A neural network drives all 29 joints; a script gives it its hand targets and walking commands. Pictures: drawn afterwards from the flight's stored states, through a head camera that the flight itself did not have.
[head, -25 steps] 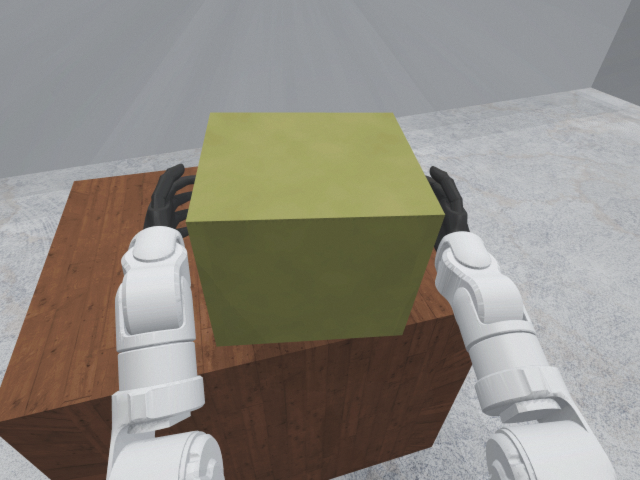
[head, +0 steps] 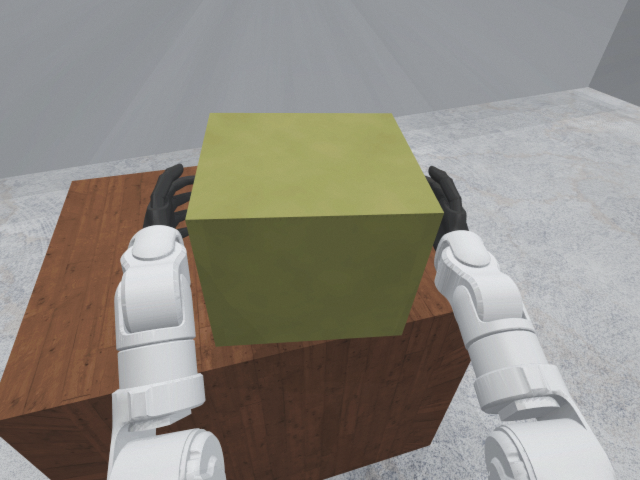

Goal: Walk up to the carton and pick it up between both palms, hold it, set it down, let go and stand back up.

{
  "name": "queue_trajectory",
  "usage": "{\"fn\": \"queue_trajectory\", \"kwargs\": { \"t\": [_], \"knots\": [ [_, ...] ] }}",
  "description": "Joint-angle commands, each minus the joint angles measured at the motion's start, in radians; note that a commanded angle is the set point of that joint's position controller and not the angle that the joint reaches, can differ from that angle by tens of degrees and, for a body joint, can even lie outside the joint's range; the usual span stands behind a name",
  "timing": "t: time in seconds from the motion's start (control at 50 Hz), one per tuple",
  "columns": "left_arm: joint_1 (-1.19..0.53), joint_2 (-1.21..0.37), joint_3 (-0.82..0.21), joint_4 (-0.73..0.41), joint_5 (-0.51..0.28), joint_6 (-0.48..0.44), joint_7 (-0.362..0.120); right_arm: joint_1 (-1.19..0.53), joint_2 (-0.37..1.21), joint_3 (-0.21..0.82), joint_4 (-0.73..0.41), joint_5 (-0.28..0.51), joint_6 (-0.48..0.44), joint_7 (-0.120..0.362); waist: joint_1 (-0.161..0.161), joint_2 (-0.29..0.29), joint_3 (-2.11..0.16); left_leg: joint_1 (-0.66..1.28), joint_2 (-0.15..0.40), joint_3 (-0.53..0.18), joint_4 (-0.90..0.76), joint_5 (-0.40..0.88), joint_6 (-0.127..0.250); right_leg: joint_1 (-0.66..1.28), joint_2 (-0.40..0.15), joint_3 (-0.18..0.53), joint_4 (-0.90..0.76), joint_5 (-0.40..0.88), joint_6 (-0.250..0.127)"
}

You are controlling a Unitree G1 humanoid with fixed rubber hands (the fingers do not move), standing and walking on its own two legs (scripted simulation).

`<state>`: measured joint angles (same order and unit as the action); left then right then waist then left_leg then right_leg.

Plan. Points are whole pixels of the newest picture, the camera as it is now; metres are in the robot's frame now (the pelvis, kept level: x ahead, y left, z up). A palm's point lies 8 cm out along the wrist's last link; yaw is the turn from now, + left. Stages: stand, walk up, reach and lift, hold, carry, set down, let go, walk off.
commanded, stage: hold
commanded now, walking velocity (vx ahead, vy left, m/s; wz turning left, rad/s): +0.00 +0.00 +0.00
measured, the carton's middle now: (307, 225) +0.40 +0.01 +0.15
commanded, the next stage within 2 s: none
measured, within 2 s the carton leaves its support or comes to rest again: neither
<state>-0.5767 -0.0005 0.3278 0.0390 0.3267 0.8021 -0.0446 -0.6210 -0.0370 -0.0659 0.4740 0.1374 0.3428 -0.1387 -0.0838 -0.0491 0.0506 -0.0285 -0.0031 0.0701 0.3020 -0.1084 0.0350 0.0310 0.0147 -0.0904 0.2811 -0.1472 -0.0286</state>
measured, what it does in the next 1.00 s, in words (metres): stands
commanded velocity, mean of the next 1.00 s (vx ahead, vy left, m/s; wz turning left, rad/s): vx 0.00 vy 0.00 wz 0.00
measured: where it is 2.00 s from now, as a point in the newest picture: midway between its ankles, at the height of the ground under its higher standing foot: outside the picture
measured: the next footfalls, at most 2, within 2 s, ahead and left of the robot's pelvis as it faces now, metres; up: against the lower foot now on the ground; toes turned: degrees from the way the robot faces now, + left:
none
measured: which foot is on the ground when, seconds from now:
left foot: down 0.00-1.00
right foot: down 0.00-1.00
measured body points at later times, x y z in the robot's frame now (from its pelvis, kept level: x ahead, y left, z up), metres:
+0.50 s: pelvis +0.00 +0.00 +0.00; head -0.05 +0.02 +0.45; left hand +0.37 +0.18 +0.20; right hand +0.37 -0.16 +0.18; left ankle +0.05 +0.09 -0.75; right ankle +0.02 -0.10 -0.75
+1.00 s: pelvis +0.00 +0.00 +0.00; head -0.05 +0.02 +0.45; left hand +0.37 +0.18 +0.19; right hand +0.37 -0.16 +0.18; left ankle +0.05 +0.09 -0.75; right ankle +0.02 -0.10 -0.75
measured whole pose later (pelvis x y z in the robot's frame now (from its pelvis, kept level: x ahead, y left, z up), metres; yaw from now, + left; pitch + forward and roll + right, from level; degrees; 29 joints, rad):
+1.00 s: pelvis +0.00 +0.00 +0.00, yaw +0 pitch -9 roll -1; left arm -0.58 0.00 0.32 0.03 0.33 0.80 -0.04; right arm -0.62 -0.04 -0.06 0.47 0.14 0.34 -0.14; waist -0.08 -0.04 0.05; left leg -0.03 0.00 0.07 0.30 -0.11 0.03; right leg 0.03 0.01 -0.09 0.28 -0.15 -0.03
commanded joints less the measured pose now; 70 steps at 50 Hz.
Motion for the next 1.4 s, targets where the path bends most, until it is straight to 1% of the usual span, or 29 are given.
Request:
{"fn": "queue_trajectory", "kwargs": {
  "t": [0.0, 0.02, 0.08, 0.14, 0.16, 0.2, 0.28, 0.32, 0.42, 0.46, 0.54, 0.56, 0.6, 0.66, 0.76, 0.82, 0.86, 0.9, 0.96, 1.0, 1.02, 1.06, 1.08, 1.1, 1.14, 1.16, 1.22, 1.3, 1.38],
  "knots": [
    [-0.658, -0.421, -0.481, -0.146, -0.197, -0.092, -0.149, -0.779, 0.462, 0.333, -0.335, 0.08, -0.089, 0.126, -0.003, 0.085, -0.433, 0.174, 0.004, -0.029, -0.017, 0.118, -0.02, -0.012, 0.008, 0.013, -0.042, 0.106, 0.045],
    [-0.661, -0.409, -0.467, -0.123, -0.19, -0.093, -0.149, -0.786, 0.462, 0.332, -0.319, 0.076, -0.086, 0.122, 0.0, 0.082, -0.414, 0.17, -0.001, -0.026, -0.011, 0.126, -0.016, -0.016, 0.005, 0.014, -0.046, 0.113, 0.048],
    [-0.672, -0.42, -0.487, -0.166, -0.2, -0.099, -0.144, -0.747, 0.458, 0.328, -0.297, 0.08, -0.08, 0.119, -0.022, 0.087, -0.431, 0.195, 0.003, -0.029, -0.008, 0.136, -0.033, -0.016, 0.009, 0.008, -0.041, 0.119, 0.049],
    [-0.666, -0.409, -0.45, -0.119, -0.178, -0.09, -0.153, -0.743, 0.448, 0.303, -0.258, 0.062, -0.073, 0.122, -0.018, 0.078, -0.372, 0.161, 0.004, -0.03, -0.031, 0.075, -0.022, -0.02, 0.001, 0.011, -0.05, 0.066, 0.05],
    [-0.655, -0.421, -0.465, -0.151, -0.184, -0.091, -0.152, -0.751, 0.457, 0.318, -0.297, 0.073, -0.082, 0.125, -0.012, 0.08, -0.413, 0.169, 0.005, -0.03, -0.026, 0.103, -0.023, -0.005, 0.005, 0.011, -0.042, 0.09, 0.049],
    [-0.644, -0.405, -0.434, -0.08, -0.163, -0.083, -0.158, -0.764, 0.44, 0.305, -0.268, 0.062, -0.079, 0.124, -0.004, 0.077, -0.353, 0.15, 0.003, -0.027, -0.033, 0.07, -0.017, -0.018, 0.001, 0.009, -0.054, 0.057, 0.047],
    [-0.682, -0.404, -0.436, -0.11, -0.167, -0.091, -0.154, -0.771, 0.46, 0.298, -0.241, 0.053, -0.087, 0.13, -0.001, 0.074, -0.371, 0.152, 0.007, -0.022, -0.04, 0.065, -0.013, -0.02, 0.002, 0.009, -0.048, 0.05, 0.048],
    [-0.666, -0.404, -0.427, -0.076, -0.163, -0.089, -0.161, -0.795, 0.458, 0.3, -0.271, 0.049, -0.094, 0.128, 0.001, 0.062, -0.381, 0.152, 0.002, -0.019, -0.033, 0.063, -0.008, -0.005, 0.001, 0.012, -0.052, 0.061, 0.05],
    [-0.655, -0.411, -0.462, -0.136, -0.181, -0.098, -0.153, -0.782, 0.468, 0.345, -0.318, 0.081, -0.1, 0.118, -0.005, 0.071, -0.439, 0.186, -0.005, -0.022, -0.002, 0.169, -0.019, 0.015, 0.008, 0.012, -0.038, 0.156, 0.052],
    [-0.648, -0.407, -0.46, -0.133, -0.183, -0.098, -0.153, -0.779, 0.464, 0.355, -0.325, 0.085, -0.099, 0.114, 0.004, 0.07, -0.437, 0.188, -0.004, -0.025, 0.003, 0.175, -0.021, 0.012, 0.009, 0.012, -0.038, 0.16, 0.052],
    [-0.652, -0.406, -0.451, -0.122, -0.174, -0.095, -0.154, -0.746, 0.458, 0.323, -0.277, 0.076, -0.086, 0.118, -0.009, 0.081, -0.376, 0.168, -0.003, -0.022, -0.022, 0.113, -0.022, -0.012, 0.003, 0.014, -0.049, 0.09, 0.049],
    [-0.645, -0.405, -0.453, -0.13, -0.176, -0.094, -0.157, -0.742, 0.461, 0.326, -0.291, 0.072, -0.087, 0.118, -0.01, 0.07, -0.39, 0.167, -0.001, -0.025, -0.019, 0.125, -0.019, 0.0, 0.004, 0.011, -0.049, 0.11, 0.05],
    [-0.647, -0.406, -0.462, -0.148, -0.176, -0.093, -0.154, -0.745, 0.45, 0.328, -0.299, 0.081, -0.091, 0.119, -0.01, 0.091, -0.405, 0.18, 0.0, -0.027, -0.01, 0.154, -0.028, 0.003, 0.004, 0.011, -0.044, 0.131, 0.049],
    [-0.637, -0.396, -0.454, -0.151, -0.173, -0.089, -0.155, -0.748, 0.45, 0.35, -0.308, 0.086, -0.084, 0.116, -0.001, 0.068, -0.409, 0.186, -0.002, -0.026, -0.007, 0.169, -0.025, 0.018, 0.008, 0.012, -0.044, 0.147, 0.052],
    [-0.641, -0.419, -0.492, -0.193, -0.192, -0.091, -0.15, -0.726, 0.449, 0.345, -0.318, 0.092, -0.082, 0.116, -0.019, 0.099, -0.406, 0.203, 0.004, -0.035, 0.0, 0.191, -0.043, -0.004, 0.013, 0.007, -0.043, 0.143, 0.043],
    [-0.625, -0.414, -0.472, -0.158, -0.186, -0.083, -0.154, -0.734, 0.445, 0.338, -0.313, 0.086, -0.078, 0.12, -0.013, 0.076, -0.393, 0.184, 0.003, -0.028, -0.012, 0.149, -0.031, -0.003, 0.009, 0.011, -0.046, 0.119, 0.047],
    [-0.633, -0.406, -0.459, -0.139, -0.179, -0.082, -0.157, -0.765, 0.447, 0.337, -0.33, 0.078, -0.082, 0.121, 0.003, 0.063, -0.392, 0.158, 0.002, -0.023, -0.022, 0.118, -0.021, 0.002, 0.008, 0.01, -0.046, 0.095, 0.049],
    [-0.656, -0.409, -0.468, -0.158, -0.182, -0.088, -0.154, -0.743, 0.447, 0.329, -0.299, 0.075, -0.079, 0.122, -0.01, 0.085, -0.383, 0.173, 0.004, -0.028, -0.022, 0.138, -0.026, -0.011, 0.009, 0.01, -0.047, 0.097, 0.047],
    [-0.646, -0.414, -0.479, -0.168, -0.192, -0.087, -0.153, -0.76, 0.448, 0.343, -0.335, 0.089, -0.086, 0.123, -0.007, 0.077, -0.424, 0.205, 0.005, -0.029, -0.001, 0.191, -0.031, -0.007, 0.012, 0.008, -0.045, 0.136, 0.044],
    [-0.647, -0.404, -0.462, -0.138, -0.18, -0.082, -0.154, -0.756, 0.442, 0.327, -0.307, 0.081, -0.078, 0.12, -0.011, 0.085, -0.395, 0.191, 0.0, -0.026, -0.012, 0.14, -0.028, -0.016, 0.006, 0.011, -0.053, 0.102, 0.047],
    [-0.653, -0.412, -0.474, -0.165, -0.184, -0.086, -0.153, -0.753, 0.451, 0.33, -0.314, 0.083, -0.081, 0.12, -0.011, 0.088, -0.413, 0.184, 0.002, -0.026, -0.011, 0.145, -0.031, -0.007, 0.007, 0.01, -0.044, 0.111, 0.048],
    [-0.639, -0.402, -0.459, -0.147, -0.178, -0.08, -0.156, -0.719, 0.447, 0.327, -0.281, 0.076, -0.071, 0.12, -0.019, 0.074, -0.387, 0.175, 0.0, -0.028, -0.019, 0.13, -0.026, -0.002, 0.004, 0.013, -0.047, 0.119, 0.049],
    [-0.648, -0.406, -0.462, -0.146, -0.174, -0.081, -0.157, -0.724, 0.445, 0.32, -0.278, 0.075, -0.071, 0.122, -0.019, 0.088, -0.388, 0.166, 0.004, -0.031, -0.022, 0.121, -0.03, -0.002, 0.004, 0.013, -0.045, 0.106, 0.046],
    [-0.645, -0.414, -0.465, -0.148, -0.186, -0.082, -0.158, -0.748, 0.449, 0.325, -0.311, 0.08, -0.078, 0.123, -0.011, 0.079, -0.409, 0.176, 0.001, -0.028, -0.017, 0.121, -0.028, -0.005, 0.007, 0.011, -0.045, 0.103, 0.048],
    [-0.645, -0.408, -0.44, -0.107, -0.169, -0.082, -0.16, -0.764, 0.445, 0.31, -0.295, 0.065, -0.078, 0.127, -0.002, 0.078, -0.377, 0.146, 0.002, -0.026, -0.031, 0.079, -0.019, -0.012, 0.004, 0.011, -0.052, 0.061, 0.046],
    [-0.648, -0.421, -0.455, -0.123, -0.177, -0.085, -0.157, -0.778, 0.451, 0.318, -0.316, 0.069, -0.087, 0.128, -0.001, 0.087, -0.412, 0.155, 0.002, -0.025, -0.025, 0.094, -0.023, -0.009, 0.006, 0.01, -0.044, 0.078, 0.048],
    [-0.652, -0.421, -0.467, -0.139, -0.182, -0.088, -0.145, -0.757, 0.44, 0.315, -0.278, 0.068, -0.084, 0.133, -0.009, 0.096, -0.4, 0.179, 0.01, -0.031, -0.02, 0.125, -0.032, -0.025, 0.014, 0.005, -0.045, 0.08, 0.039],
    [-0.639, -0.408, -0.454, -0.14, -0.176, -0.083, -0.153, -0.758, 0.452, 0.337, -0.3, 0.083, -0.083, 0.126, 0.001, 0.07, -0.409, 0.181, 0.003, -0.023, -0.011, 0.159, -0.025, 0.003, 0.012, 0.011, -0.042, 0.124, 0.046],
    [-0.673, -0.401, -0.43, -0.109, -0.171, -0.086, -0.157, -0.777, 0.462, 0.311, -0.27, 0.06, -0.08, 0.13, 0.006, 0.062, -0.368, 0.141, 0.0, -0.017, -0.037, 0.064, -0.01, -0.018, 0.001, 0.015, -0.051, 0.041, 0.047]
  ]
}}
